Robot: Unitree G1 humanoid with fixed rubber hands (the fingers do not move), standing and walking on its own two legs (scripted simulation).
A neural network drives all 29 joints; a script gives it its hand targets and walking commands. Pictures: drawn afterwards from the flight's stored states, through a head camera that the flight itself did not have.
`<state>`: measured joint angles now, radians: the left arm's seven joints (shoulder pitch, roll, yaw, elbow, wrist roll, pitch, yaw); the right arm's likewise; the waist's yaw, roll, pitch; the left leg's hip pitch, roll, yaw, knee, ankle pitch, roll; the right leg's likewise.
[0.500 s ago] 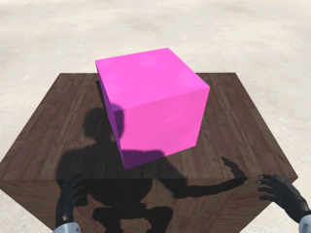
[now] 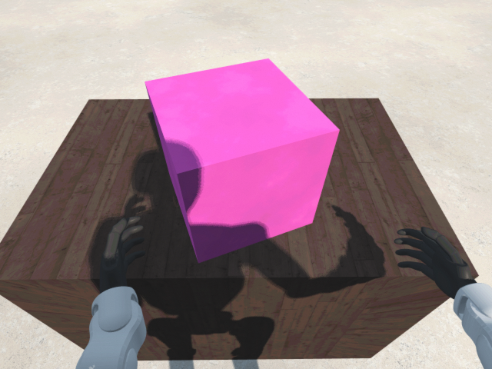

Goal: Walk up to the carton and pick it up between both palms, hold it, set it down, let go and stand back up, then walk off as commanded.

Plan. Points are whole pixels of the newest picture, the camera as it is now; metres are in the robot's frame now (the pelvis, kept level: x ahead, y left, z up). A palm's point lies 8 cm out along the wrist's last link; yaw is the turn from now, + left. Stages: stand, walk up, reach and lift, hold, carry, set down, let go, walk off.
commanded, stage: reach and lift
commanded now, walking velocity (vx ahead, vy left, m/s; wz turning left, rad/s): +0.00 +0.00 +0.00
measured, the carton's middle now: (234, 157) +0.52 +0.02 +0.04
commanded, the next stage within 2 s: none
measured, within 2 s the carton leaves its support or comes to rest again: neither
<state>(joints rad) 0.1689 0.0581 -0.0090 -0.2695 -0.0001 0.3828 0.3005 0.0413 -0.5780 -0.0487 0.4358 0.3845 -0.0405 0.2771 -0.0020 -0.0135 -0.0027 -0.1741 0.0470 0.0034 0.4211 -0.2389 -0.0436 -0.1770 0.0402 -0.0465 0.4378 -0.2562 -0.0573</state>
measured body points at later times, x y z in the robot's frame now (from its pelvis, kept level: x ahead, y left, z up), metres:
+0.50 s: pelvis -0.04 +0.00 +0.00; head -0.05 +0.00 +0.45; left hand +0.29 +0.17 +0.14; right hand +0.31 -0.28 +0.13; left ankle -0.01 +0.15 -0.74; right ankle -0.01 -0.08 -0.74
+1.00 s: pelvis -0.01 +0.00 +0.00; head +0.02 +0.00 +0.45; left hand +0.36 +0.19 +0.12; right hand +0.40 -0.26 +0.16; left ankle -0.01 +0.15 -0.74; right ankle -0.01 -0.08 -0.74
